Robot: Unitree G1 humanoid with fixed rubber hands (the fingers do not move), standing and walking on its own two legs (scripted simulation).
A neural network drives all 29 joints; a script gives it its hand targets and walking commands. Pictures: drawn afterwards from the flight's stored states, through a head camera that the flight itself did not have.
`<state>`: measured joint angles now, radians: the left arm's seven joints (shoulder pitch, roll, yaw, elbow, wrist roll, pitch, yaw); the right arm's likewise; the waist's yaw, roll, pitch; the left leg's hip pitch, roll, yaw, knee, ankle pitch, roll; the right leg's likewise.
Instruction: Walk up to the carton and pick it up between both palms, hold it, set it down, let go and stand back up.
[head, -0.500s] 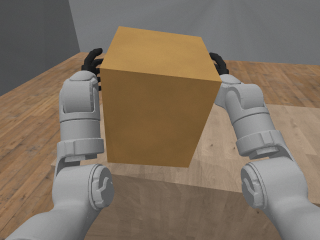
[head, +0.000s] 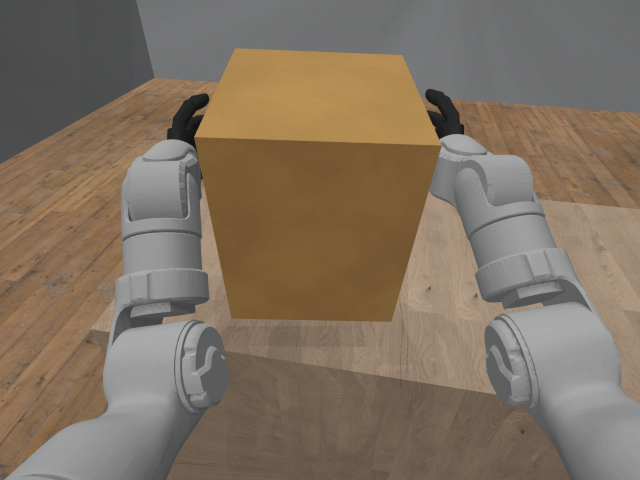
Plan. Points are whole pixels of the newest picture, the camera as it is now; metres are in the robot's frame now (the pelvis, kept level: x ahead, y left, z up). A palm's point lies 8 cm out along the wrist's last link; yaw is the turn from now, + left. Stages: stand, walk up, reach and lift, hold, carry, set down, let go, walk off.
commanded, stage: hold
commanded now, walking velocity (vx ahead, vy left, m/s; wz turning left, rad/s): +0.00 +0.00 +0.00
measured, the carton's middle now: (315, 189) +0.39 -0.01 +0.23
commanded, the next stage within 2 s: none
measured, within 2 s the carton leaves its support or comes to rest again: neither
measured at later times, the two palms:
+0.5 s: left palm (177, 167) +0.34 +0.14 +0.29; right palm (460, 172) +0.33 -0.16 +0.28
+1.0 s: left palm (195, 157) +0.39 +0.13 +0.28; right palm (457, 147) +0.37 -0.16 +0.29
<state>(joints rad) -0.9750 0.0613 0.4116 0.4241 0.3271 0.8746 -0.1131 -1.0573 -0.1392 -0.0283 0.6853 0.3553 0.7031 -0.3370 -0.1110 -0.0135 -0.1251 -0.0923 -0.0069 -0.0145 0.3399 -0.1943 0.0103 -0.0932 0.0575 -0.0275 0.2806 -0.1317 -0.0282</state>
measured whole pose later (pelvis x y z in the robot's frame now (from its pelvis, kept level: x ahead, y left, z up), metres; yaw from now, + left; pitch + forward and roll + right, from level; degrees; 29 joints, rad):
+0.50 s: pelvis -0.03 +0.00 +0.00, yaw +0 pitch -7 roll +0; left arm -0.95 0.06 0.38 0.36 0.35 0.93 -0.12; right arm -1.03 -0.13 -0.01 0.68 0.30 0.72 -0.29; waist -0.11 -0.01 -0.09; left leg -0.05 -0.01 -0.02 0.34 -0.17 0.00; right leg -0.06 0.06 -0.03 0.29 -0.11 -0.03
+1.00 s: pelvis +0.00 +0.00 +0.00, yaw +0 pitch -3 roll -1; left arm -0.94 0.06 0.34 0.39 0.29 0.85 -0.09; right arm -1.02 -0.17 0.00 0.59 0.40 0.71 -0.36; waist -0.11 -0.01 -0.12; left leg -0.09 0.00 -0.02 0.34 -0.19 0.00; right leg -0.09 0.06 -0.03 0.29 -0.13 -0.03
